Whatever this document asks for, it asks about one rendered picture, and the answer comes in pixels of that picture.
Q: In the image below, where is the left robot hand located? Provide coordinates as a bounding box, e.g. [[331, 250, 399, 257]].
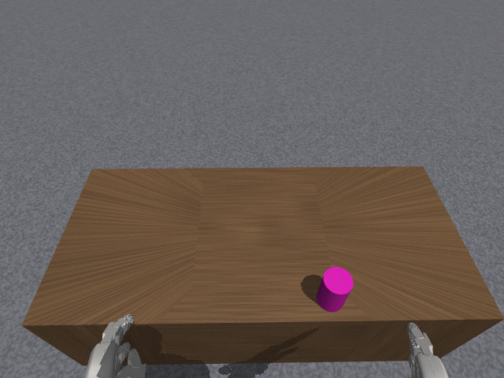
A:
[[84, 314, 146, 378]]

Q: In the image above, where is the right robot hand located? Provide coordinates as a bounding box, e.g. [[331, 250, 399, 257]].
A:
[[407, 322, 449, 378]]

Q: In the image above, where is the can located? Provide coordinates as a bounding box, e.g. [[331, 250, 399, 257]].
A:
[[317, 267, 354, 312]]

